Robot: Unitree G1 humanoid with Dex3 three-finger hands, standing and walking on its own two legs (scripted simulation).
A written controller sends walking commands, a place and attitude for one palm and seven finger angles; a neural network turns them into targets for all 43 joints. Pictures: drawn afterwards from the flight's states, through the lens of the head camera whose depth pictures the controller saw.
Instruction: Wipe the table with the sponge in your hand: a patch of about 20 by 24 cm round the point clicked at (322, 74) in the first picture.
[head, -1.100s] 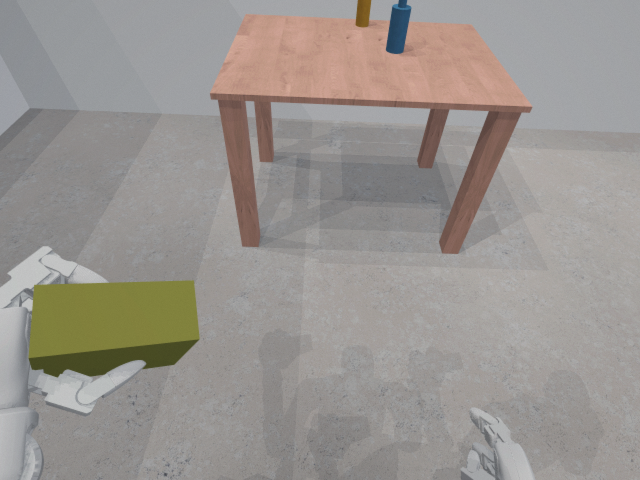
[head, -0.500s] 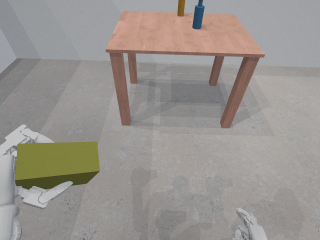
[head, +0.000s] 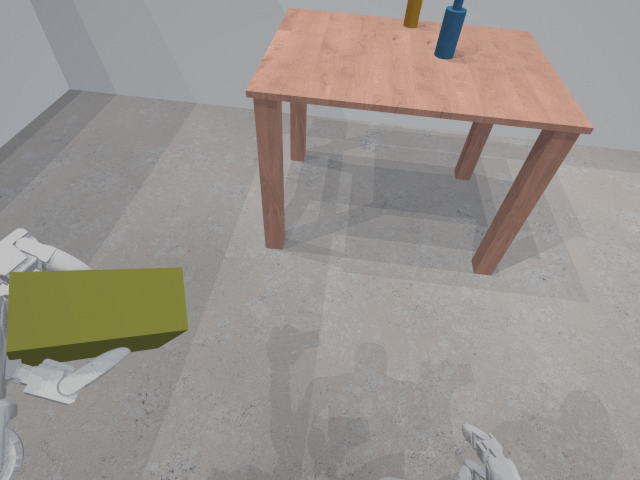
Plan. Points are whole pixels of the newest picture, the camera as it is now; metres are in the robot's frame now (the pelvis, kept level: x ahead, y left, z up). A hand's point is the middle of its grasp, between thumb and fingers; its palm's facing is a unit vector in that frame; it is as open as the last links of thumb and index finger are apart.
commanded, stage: walk to a spot facing it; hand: left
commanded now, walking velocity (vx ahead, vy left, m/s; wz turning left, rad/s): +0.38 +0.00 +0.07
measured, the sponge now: (123, 315) +0.23 +0.21 +0.15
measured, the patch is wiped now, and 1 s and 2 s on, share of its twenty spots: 0.00 0.00 0.00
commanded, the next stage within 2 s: none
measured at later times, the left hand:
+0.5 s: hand (185, 213) +0.34 +0.17 +0.19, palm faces +0.43 -0.75 -0.50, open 10.2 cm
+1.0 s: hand (193, 161) +0.42 +0.18 +0.19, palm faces +0.64 -0.60 -0.47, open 10.2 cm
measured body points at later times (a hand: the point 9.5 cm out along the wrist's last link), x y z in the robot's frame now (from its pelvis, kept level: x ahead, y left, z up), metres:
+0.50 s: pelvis +0.15 -0.08 +0.01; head +0.19 -0.08 +0.46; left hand +0.31 +0.21 +0.21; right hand +0.32 -0.32 -0.09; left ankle +0.20 +0.08 -0.68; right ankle +0.14 -0.15 -0.73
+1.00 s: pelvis +0.30 -0.10 -0.01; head +0.31 -0.12 +0.44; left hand +0.38 +0.21 +0.21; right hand +0.50 -0.25 -0.12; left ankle +0.26 +0.05 -0.70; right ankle +0.36 -0.22 -0.73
